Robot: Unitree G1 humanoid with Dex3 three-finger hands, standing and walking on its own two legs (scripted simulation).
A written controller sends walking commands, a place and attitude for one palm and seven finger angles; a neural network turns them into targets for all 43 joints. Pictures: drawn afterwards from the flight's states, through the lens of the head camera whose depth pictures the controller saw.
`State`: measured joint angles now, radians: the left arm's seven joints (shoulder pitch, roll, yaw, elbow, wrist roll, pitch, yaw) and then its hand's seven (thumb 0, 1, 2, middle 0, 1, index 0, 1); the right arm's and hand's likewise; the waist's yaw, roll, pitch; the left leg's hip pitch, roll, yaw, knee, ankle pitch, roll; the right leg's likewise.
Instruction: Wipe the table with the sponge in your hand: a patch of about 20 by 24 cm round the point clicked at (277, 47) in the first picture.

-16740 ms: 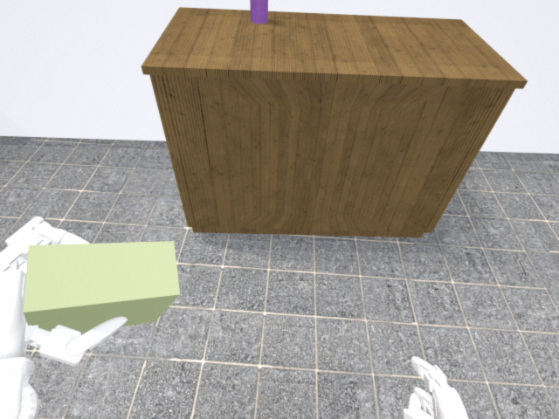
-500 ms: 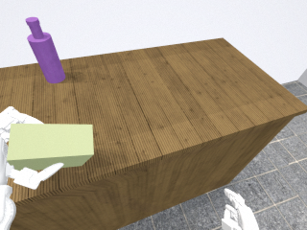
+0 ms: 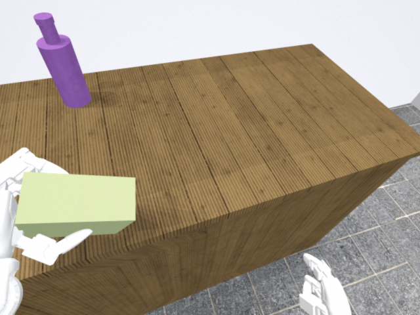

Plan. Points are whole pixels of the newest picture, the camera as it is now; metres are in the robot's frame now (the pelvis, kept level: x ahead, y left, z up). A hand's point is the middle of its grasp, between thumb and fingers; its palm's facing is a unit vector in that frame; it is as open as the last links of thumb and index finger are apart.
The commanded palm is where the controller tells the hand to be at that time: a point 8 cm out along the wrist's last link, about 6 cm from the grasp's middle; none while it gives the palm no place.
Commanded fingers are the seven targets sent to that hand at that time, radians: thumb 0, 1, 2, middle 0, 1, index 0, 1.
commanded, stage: look again from close up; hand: left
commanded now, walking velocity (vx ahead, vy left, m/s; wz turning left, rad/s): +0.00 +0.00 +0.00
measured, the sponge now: (95, 208) +0.24 +0.20 +0.12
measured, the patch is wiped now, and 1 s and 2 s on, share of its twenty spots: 0.00 0.00 0.00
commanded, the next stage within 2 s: shuffle to correct the standing spot in 0.16 s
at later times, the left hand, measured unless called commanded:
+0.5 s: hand (55, 209) +0.22 +0.24 +0.15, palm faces +0.37 -0.85 -0.36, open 10.4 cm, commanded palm +0.16 +0.27 +0.17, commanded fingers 0.00 0.10 1.30 -1.20 -1.60 -1.20 -1.60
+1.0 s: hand (116, 204) +0.23 +0.17 +0.15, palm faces +0.34 -0.85 -0.40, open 10.4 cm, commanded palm +0.17 +0.21 +0.17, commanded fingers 0.00 0.10 1.30 -1.20 -1.60 -1.20 -1.60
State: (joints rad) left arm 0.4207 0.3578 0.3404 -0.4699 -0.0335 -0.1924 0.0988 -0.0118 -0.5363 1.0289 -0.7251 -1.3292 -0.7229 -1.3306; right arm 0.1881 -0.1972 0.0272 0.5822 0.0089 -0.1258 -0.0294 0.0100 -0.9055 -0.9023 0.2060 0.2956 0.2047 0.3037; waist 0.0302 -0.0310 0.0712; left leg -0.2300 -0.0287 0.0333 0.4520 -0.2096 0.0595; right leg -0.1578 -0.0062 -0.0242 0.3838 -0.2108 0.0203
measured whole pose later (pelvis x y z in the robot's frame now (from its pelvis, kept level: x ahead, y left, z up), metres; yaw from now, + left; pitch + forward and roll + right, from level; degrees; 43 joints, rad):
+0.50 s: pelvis +0.00 -0.01 +0.00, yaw +0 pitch -1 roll -1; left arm 0.41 0.37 0.35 -0.46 -0.04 -0.18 0.10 -0.01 -0.53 1.03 -0.73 -1.33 -0.72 -1.33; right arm 0.19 -0.18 0.02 0.57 0.01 -0.11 -0.03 0.01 -0.91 -0.90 0.21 0.30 0.20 0.30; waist 0.03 -0.04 0.07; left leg -0.22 -0.02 0.03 0.42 -0.19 0.04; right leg -0.16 0.00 -0.03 0.38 -0.20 0.01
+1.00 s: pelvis +0.02 -0.07 -0.01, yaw +0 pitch +0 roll -1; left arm 0.49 0.37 0.35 -0.50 -0.08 -0.13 0.10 -0.01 -0.53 1.03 -0.73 -1.32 -0.72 -1.33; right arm 0.19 -0.24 -0.01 0.57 0.02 -0.07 -0.04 0.01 -0.91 -0.90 0.20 0.30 0.20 0.30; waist -0.01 0.01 0.05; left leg -0.27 0.06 -0.02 0.55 -0.26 -0.01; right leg -0.18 0.09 -0.07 0.45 -0.27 -0.08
